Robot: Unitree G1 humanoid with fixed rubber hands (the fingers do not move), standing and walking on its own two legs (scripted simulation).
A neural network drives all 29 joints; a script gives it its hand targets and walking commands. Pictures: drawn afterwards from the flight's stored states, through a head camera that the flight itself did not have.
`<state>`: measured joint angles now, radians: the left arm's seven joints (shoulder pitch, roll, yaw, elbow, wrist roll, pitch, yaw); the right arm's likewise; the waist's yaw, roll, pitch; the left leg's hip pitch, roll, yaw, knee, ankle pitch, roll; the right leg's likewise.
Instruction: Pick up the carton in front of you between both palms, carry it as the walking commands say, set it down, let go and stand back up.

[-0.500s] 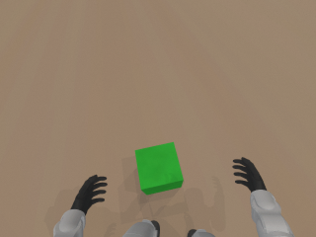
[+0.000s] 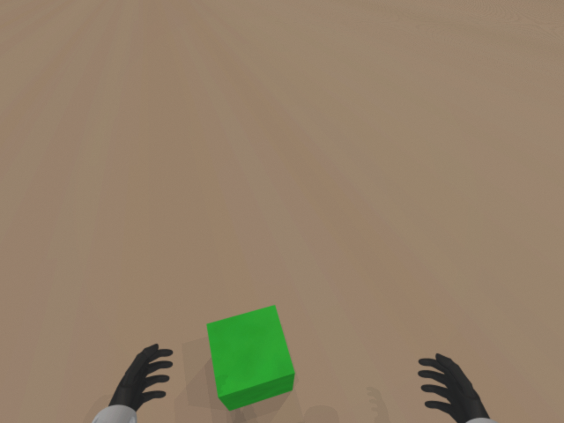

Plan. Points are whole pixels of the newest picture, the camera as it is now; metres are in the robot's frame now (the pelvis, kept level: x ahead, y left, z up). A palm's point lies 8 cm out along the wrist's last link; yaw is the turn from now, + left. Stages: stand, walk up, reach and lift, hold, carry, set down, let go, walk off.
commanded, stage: let go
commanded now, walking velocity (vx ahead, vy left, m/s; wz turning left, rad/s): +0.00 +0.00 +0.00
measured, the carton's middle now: (251, 359) +0.36 +0.11 -0.65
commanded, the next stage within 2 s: stand in 0.20 s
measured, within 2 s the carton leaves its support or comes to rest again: neither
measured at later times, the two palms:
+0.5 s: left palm out of the picture +0.08 +0.31 -0.10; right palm out of the picture +0.06 -0.28 -0.08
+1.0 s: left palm out of the picture +0.12 +0.33 -0.11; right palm out of the picture +0.11 -0.26 -0.09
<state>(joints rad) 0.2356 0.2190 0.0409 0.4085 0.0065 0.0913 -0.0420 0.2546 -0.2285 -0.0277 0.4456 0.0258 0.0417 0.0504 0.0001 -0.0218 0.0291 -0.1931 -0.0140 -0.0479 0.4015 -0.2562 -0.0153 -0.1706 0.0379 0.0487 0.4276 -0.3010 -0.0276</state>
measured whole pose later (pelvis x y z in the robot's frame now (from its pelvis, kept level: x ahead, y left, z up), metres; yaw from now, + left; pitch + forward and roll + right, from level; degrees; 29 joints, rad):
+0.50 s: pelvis -0.05 +0.02 -0.01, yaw +0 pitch -1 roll -1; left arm 0.24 0.36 0.08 0.61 0.04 0.03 0.01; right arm 0.26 -0.32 -0.06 0.70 -0.05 0.01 0.00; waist 0.00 -0.06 0.03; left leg -0.28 -0.02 -0.05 0.58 -0.29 0.01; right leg -0.23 0.04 0.04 0.55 -0.31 -0.01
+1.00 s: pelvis +0.00 +0.04 +0.00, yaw -1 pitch +0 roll +0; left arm 0.17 0.37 0.03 0.80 0.02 0.01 0.03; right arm 0.14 -0.33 -0.04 0.84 -0.03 0.00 -0.03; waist -0.01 -0.05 0.05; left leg -0.17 -0.06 -0.02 0.47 -0.30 0.05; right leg -0.12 0.00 0.07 0.44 -0.31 0.03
